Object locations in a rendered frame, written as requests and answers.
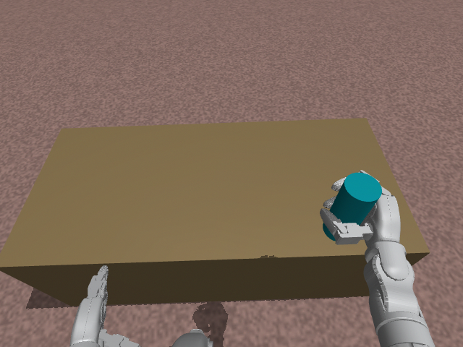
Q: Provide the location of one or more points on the right robot arm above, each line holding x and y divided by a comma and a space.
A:
396, 314

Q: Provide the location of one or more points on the can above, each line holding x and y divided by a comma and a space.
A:
357, 196

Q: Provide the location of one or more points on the right robot hand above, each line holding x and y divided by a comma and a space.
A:
382, 223

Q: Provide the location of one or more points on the left robot hand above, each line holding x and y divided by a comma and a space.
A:
91, 314

